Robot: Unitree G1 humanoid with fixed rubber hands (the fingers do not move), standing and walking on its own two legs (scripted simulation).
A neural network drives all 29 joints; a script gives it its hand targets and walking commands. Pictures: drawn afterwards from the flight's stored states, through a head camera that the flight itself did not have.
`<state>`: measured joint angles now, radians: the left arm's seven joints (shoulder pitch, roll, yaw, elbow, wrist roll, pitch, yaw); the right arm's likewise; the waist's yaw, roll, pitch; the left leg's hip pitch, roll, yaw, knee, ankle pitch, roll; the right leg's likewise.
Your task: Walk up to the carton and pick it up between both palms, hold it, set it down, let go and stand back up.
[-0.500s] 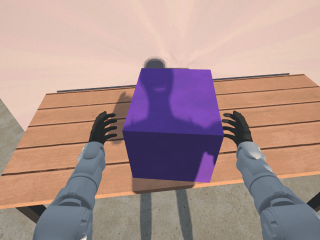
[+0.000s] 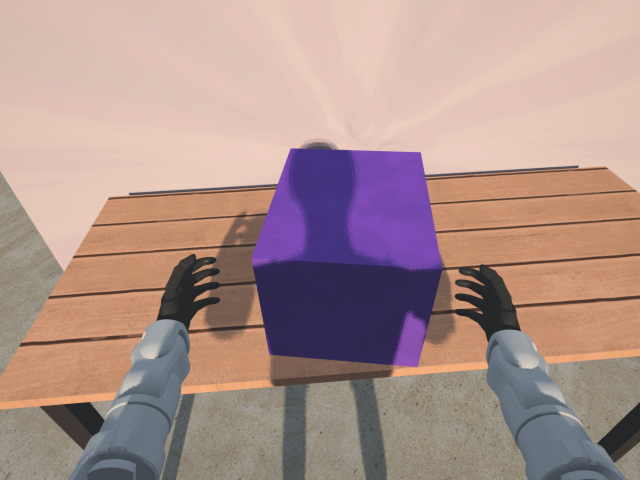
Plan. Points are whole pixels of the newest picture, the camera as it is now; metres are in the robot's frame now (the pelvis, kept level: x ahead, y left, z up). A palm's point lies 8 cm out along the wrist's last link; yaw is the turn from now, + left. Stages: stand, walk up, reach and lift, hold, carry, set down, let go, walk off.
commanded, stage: set down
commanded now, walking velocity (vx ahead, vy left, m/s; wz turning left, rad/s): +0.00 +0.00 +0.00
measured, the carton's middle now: (348, 248) +0.50 -0.02 +0.03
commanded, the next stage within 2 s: none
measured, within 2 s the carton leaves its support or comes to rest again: neither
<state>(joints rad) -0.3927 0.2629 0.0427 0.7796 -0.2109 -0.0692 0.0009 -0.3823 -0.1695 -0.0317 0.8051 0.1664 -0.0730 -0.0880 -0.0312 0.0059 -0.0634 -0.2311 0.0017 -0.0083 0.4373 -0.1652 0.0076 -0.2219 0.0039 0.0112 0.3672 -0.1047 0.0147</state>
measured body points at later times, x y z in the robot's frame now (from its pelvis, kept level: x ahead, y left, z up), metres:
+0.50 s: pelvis +0.01 +0.00 +0.00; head -0.03 +0.01 +0.45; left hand +0.28 +0.22 +0.07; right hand +0.26 -0.21 +0.05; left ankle +0.05 +0.11 -0.74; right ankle +0.06 -0.13 -0.74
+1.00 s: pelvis +0.02 +0.00 +0.00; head +0.00 +0.01 +0.45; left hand +0.26 +0.23 +0.03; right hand +0.25 -0.21 +0.03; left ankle +0.05 +0.11 -0.74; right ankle +0.06 -0.13 -0.74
